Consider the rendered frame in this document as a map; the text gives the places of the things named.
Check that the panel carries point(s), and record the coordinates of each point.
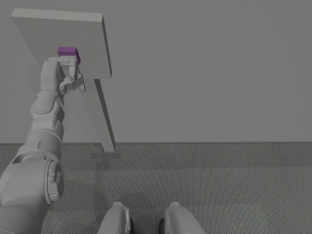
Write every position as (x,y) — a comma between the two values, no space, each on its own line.
(44,31)

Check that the left robot forearm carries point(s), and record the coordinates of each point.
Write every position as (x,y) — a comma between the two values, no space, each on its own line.
(45,136)

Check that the robot left hand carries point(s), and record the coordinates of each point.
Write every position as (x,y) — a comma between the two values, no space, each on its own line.
(55,80)

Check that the robot right thigh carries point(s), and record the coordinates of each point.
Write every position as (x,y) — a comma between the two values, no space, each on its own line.
(179,220)

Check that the robot left thigh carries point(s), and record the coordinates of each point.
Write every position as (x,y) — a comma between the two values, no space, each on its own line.
(117,220)

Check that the robot left upper arm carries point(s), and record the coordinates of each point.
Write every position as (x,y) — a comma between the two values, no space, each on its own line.
(28,189)

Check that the button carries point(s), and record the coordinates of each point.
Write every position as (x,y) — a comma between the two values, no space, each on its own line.
(69,51)

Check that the robot thigh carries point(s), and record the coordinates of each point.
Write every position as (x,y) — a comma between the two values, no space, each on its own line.
(179,220)
(117,220)

